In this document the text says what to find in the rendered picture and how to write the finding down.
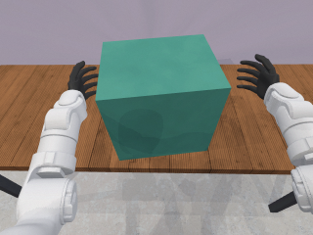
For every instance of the carton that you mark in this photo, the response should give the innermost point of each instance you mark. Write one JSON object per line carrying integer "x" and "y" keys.
{"x": 160, "y": 96}

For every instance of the left robot upper arm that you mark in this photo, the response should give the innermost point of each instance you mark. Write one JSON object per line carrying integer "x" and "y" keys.
{"x": 45, "y": 206}

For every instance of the robot right hand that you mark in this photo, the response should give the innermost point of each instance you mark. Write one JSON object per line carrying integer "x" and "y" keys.
{"x": 266, "y": 75}

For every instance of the left robot forearm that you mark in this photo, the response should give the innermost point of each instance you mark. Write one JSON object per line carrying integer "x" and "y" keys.
{"x": 55, "y": 155}

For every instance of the right robot forearm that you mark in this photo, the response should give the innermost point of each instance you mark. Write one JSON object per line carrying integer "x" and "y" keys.
{"x": 294, "y": 116}

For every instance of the right robot upper arm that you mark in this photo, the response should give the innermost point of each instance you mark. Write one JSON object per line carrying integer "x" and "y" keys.
{"x": 302, "y": 186}

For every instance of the table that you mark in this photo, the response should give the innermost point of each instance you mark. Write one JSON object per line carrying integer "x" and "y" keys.
{"x": 246, "y": 140}

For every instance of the robot left hand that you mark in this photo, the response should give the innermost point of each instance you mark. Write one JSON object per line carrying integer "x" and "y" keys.
{"x": 77, "y": 80}

